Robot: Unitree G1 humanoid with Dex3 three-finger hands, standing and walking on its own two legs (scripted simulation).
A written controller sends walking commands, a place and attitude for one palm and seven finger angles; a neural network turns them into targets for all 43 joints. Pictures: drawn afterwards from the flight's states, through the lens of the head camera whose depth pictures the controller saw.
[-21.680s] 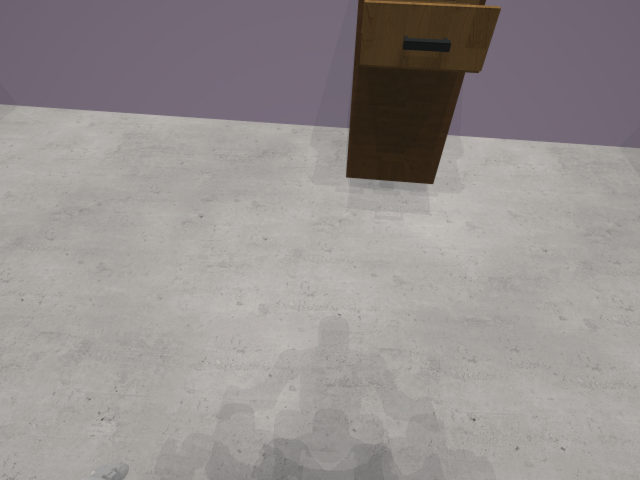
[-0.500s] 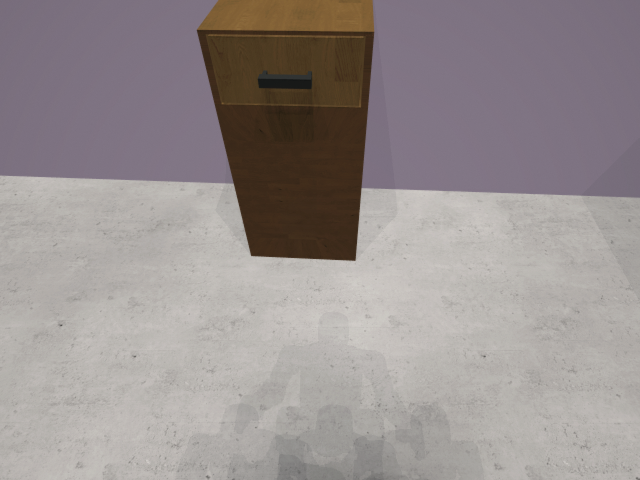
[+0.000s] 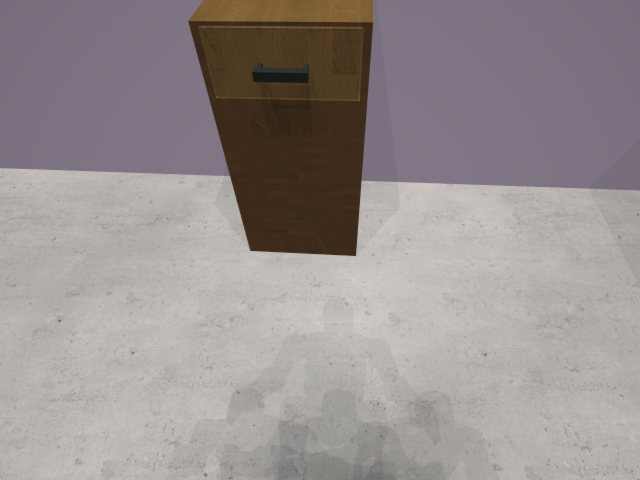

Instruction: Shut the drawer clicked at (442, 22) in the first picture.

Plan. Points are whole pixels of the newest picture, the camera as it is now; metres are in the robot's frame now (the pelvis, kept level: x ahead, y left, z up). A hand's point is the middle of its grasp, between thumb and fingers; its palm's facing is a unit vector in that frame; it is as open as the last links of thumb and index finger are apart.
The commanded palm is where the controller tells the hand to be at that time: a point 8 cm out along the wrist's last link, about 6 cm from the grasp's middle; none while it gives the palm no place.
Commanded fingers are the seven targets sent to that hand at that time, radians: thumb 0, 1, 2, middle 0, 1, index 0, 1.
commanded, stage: look to check the result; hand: left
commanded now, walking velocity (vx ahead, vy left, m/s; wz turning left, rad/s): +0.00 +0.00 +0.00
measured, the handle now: (281, 70) +1.00 +0.16 +0.00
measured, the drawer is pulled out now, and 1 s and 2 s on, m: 0.00 0.00 0.00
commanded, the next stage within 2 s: stand and wait in 0.14 s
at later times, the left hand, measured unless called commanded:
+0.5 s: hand out of the picture +0.11 +0.23 -0.15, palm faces -0.02 -0.93 -0.35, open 7.4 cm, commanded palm none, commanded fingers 0.00 0.90 0.90 -0.20 -0.30 -0.20 -0.30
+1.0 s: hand out of the picture +0.09 +0.24 -0.15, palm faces -0.03 -0.94 -0.34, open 7.4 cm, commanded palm none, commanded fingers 0.00 0.90 0.90 -0.20 -0.30 -0.20 -0.30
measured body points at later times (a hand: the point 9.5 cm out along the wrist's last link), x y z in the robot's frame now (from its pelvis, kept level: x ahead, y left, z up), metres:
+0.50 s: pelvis +0.01 -0.01 +0.00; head +0.03 -0.03 +0.45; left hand +0.11 +0.28 -0.12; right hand +0.07 -0.30 -0.15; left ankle -0.01 +0.12 -0.75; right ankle +0.01 -0.08 -0.75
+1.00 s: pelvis +0.01 +0.00 +0.00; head +0.03 -0.01 +0.45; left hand +0.09 +0.29 -0.13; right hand +0.06 -0.29 -0.15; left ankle -0.01 +0.12 -0.75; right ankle +0.01 -0.08 -0.75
